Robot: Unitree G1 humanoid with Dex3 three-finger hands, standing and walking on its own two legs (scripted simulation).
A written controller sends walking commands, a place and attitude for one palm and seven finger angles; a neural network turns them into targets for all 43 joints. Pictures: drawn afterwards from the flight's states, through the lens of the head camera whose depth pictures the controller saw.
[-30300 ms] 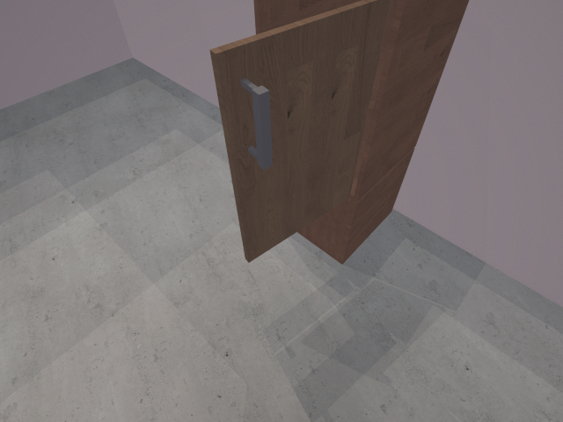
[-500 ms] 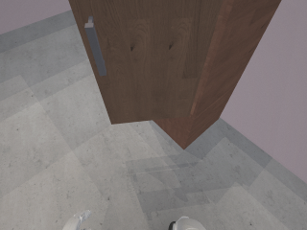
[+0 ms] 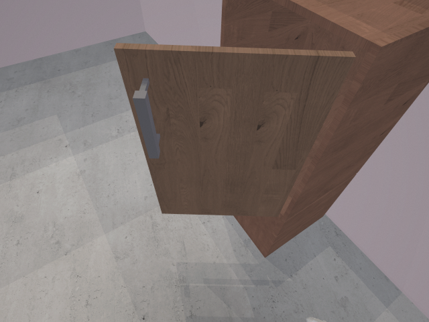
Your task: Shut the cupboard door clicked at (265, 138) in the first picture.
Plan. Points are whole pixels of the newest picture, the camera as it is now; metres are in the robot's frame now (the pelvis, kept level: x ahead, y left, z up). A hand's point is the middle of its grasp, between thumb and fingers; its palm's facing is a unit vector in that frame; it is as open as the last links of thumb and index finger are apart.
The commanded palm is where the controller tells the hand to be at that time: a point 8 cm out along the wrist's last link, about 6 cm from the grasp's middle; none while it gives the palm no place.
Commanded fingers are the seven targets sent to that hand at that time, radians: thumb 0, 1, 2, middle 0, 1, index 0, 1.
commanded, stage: come to a stop and stand still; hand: left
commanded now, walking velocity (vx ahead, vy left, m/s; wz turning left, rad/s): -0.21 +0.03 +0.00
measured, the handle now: (150, 121) +0.45 +0.18 +0.11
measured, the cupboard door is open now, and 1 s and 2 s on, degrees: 56 56 56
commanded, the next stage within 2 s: look again from close up in 1.24 s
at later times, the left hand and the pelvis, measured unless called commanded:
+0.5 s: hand out of the picture +0.03 +0.20 -0.18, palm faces -0.03 -0.97 -0.23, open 7.4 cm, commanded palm none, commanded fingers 0.00 0.90 0.90 -0.20 -0.30 -0.20 -0.30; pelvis -0.02 +0.02 -0.01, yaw -3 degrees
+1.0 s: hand out of the picture -0.10 +0.26 -0.17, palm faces +0.02 -0.98 -0.22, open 7.4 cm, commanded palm none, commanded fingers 0.00 0.90 0.90 -0.20 -0.30 -0.20 -0.30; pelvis -0.08 +0.08 +0.00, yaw -1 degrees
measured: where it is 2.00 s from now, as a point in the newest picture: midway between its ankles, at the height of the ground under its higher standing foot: outside the picture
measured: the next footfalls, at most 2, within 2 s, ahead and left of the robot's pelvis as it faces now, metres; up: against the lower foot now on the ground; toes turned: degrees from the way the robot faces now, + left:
left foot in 0.36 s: +0.02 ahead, +0.13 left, +0.00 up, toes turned +2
